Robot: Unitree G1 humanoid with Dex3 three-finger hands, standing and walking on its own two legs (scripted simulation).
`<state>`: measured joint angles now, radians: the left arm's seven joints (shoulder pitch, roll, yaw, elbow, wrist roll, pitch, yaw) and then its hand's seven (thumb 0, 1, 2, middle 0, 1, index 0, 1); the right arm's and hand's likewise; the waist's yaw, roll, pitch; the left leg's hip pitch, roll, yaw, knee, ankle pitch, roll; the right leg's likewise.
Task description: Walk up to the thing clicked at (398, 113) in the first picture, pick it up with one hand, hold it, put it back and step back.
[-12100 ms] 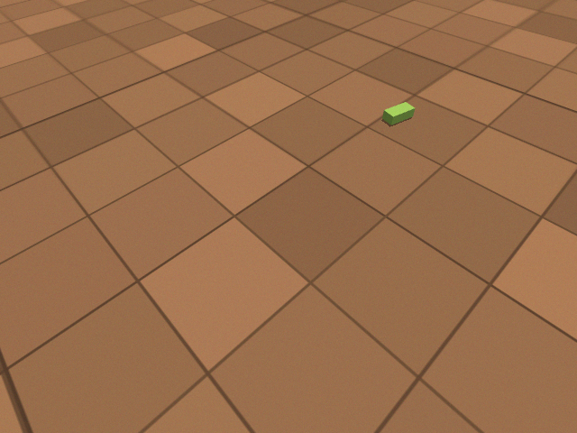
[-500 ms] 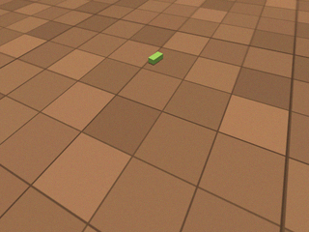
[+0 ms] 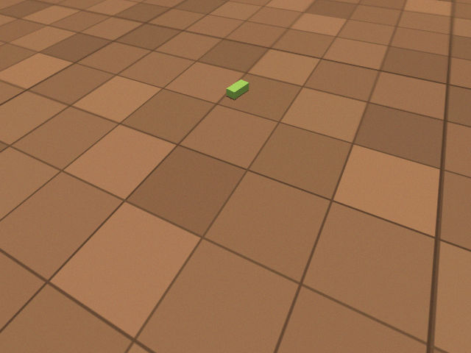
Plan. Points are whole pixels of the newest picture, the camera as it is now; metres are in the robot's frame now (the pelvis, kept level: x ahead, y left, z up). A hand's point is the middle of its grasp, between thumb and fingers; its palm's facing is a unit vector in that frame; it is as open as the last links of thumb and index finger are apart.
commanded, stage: stand
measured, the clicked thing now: (237, 89) +2.04 +0.04 -0.75
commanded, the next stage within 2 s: walk up in 0.80 s
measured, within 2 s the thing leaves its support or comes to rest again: neither
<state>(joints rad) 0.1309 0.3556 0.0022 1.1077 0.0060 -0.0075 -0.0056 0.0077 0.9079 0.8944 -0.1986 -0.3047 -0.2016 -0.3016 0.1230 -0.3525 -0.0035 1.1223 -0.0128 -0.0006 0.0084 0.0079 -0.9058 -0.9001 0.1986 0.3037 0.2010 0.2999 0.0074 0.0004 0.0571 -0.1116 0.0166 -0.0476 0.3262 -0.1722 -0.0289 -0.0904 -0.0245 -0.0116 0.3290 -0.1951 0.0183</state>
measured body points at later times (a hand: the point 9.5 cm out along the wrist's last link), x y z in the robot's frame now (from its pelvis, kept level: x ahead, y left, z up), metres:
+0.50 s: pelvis +0.00 +0.00 +0.00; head +0.01 +0.00 +0.45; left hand +0.07 +0.31 -0.13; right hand +0.07 -0.30 -0.13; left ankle +0.01 +0.14 -0.75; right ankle -0.01 -0.13 -0.75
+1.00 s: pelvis +0.02 +0.02 -0.01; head +0.02 +0.05 +0.44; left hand +0.07 +0.37 -0.13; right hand +0.13 -0.31 -0.10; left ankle +0.07 +0.15 -0.72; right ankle -0.01 -0.13 -0.75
